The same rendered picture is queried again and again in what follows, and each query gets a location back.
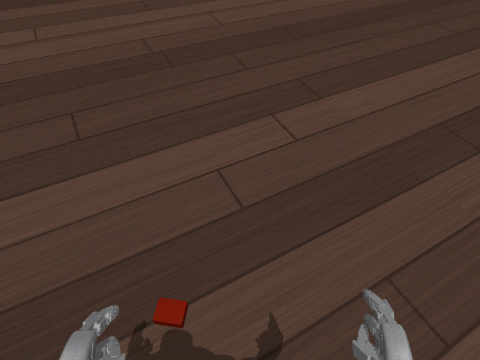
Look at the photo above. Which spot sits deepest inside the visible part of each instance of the left robot hand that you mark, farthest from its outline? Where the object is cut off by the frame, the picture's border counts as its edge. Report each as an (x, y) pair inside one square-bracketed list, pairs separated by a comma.
[(82, 344)]

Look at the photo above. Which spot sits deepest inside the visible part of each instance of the right robot hand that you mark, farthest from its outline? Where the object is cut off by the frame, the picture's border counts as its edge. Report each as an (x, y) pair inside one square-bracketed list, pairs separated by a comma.
[(390, 337)]

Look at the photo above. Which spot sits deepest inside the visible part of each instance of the small box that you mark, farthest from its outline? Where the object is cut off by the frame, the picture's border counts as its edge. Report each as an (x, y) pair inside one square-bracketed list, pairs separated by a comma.
[(170, 312)]

